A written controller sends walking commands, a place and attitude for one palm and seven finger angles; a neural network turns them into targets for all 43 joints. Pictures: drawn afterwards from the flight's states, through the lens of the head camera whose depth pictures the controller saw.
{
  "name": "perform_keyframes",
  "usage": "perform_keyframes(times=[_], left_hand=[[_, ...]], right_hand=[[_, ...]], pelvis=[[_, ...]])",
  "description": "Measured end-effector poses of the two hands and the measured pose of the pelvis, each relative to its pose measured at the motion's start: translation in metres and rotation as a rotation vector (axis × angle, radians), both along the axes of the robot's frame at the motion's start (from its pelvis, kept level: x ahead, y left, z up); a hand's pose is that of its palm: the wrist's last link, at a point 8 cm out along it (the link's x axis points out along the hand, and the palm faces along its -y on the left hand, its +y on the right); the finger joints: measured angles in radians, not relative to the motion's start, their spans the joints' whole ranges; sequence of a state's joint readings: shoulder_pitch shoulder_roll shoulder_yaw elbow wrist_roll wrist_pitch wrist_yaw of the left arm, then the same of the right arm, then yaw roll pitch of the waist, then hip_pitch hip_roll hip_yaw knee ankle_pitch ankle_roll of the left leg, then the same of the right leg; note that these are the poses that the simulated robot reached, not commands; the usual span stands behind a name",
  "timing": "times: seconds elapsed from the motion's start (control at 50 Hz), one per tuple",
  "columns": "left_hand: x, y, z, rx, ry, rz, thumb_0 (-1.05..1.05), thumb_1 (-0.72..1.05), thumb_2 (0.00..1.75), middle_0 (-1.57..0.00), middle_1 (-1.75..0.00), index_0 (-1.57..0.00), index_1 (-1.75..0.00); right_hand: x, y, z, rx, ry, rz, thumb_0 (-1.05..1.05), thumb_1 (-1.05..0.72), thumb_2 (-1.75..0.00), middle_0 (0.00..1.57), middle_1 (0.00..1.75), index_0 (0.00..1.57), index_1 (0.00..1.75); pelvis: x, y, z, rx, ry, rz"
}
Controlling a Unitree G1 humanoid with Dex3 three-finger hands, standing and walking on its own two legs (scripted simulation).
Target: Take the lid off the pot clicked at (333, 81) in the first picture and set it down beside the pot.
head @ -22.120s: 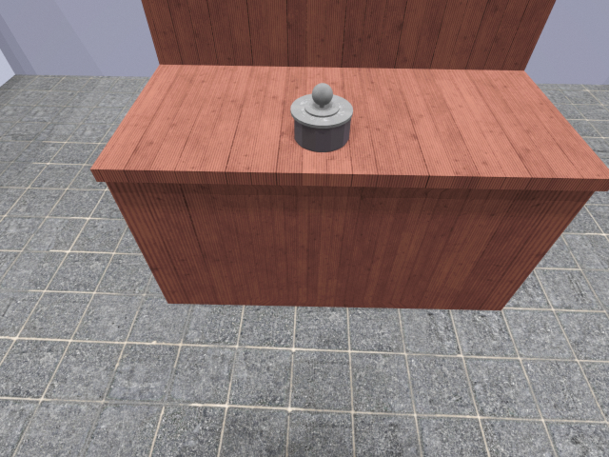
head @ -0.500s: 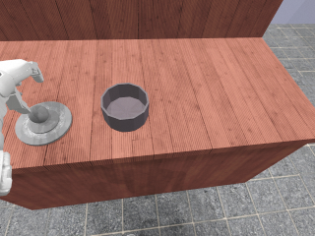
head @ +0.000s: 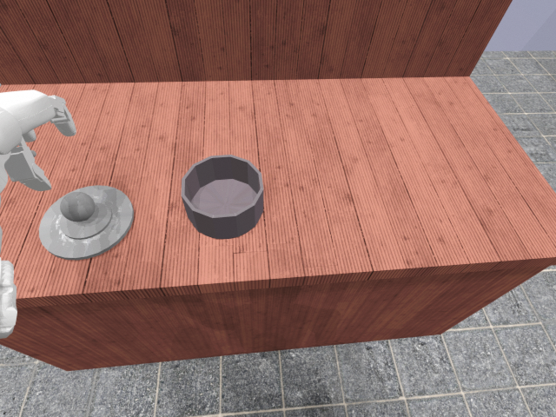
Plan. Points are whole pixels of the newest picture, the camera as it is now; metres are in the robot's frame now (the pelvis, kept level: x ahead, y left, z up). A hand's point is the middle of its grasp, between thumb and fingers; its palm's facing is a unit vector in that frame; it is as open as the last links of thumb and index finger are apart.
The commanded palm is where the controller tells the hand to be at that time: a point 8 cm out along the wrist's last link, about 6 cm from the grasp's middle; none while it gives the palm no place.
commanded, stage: draw the hand back to the body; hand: left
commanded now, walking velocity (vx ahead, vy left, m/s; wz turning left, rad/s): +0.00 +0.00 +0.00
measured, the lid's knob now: (77, 206) +0.46 +0.35 -0.03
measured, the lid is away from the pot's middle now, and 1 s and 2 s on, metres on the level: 0.26 0.26 0.26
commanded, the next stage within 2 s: none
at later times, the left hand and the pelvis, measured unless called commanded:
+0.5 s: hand (35, 179) +0.40 +0.32 +0.12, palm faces -0.36 -0.09 -0.93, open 11.0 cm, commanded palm +0.39 +0.31 +0.18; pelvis +0.00 -0.03 +0.00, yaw +1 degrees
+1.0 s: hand (71, 164) +0.39 +0.25 +0.16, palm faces +0.49 -0.81 -0.32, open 10.1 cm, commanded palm +0.32 +0.28 +0.18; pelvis +0.03 -0.06 +0.01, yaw +1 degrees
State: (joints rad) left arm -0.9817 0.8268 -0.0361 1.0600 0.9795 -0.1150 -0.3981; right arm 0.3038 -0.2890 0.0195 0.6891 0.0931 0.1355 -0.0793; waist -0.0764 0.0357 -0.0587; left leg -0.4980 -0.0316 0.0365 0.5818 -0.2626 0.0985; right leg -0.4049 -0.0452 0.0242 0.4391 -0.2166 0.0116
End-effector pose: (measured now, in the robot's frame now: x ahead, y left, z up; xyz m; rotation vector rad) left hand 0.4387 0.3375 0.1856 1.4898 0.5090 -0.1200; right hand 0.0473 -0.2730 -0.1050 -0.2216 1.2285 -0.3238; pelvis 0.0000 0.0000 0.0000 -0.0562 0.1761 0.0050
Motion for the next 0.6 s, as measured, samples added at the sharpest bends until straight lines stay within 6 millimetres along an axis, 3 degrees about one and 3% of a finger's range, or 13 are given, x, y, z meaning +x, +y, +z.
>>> perform_keyframes(times=[0.3, 0.54, 0.6], left_hand=[[-0.012, -0.015, -0.002, -0.007, -0.032, -0.026, 0.0, -0.01, 0.66, -0.37, -0.86, -0.37, -0.85], [-0.046, -0.018, -0.007, 0.009, -0.022, -0.012, 0.0, -0.01, 0.66, -0.37, -0.86, -0.37, -0.85], [-0.053, -0.025, -0.005, -0.439, -0.32, 0.06, 0.0, -0.01, 0.66, -0.37, -0.86, -0.37, -0.85]], right_hand=[[0.007, -0.013, -0.001, 0.022, -0.004, -0.001, 0.01, -0.9, -0.9, 0.2, 0.3, 0.2, 0.3], [0.052, -0.014, 0.001, 0.062, -0.082, 0.071, 0.01, -0.9, -0.9, 0.2, 0.3, 0.2, 0.3], [0.065, -0.011, 0.006, 0.06, -0.138, 0.11, 0.01, -0.91, -0.9, 0.2, 0.3, 0.2, 0.3]], pelvis=[[0.002, -0.015, 0.003, 0.011, -0.017, 0.005], [0.002, -0.027, 0.005, 0.018, -0.05, 0.025], [0.002, -0.031, 0.007, 0.024, -0.094, 0.025]])
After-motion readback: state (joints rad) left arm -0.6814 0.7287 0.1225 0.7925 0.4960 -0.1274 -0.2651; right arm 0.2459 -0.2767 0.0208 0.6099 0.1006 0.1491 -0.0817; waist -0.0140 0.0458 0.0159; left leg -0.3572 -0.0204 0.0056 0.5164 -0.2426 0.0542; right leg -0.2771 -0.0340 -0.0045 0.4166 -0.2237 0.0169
